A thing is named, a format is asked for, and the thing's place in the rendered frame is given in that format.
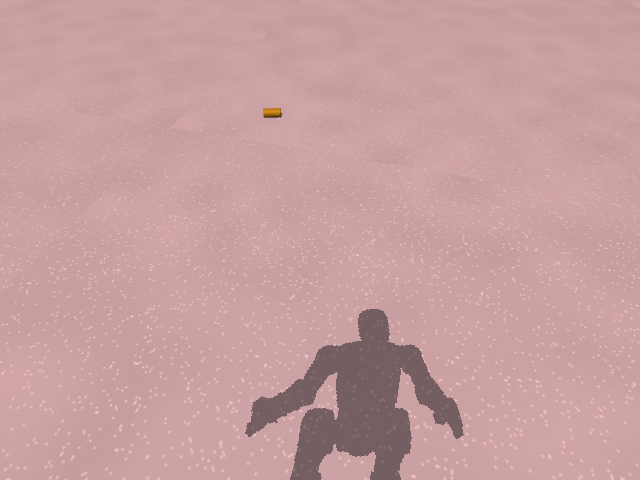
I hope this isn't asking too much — can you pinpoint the can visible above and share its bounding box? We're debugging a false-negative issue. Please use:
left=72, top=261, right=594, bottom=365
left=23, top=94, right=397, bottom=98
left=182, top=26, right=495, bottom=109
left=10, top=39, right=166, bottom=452
left=263, top=108, right=281, bottom=117

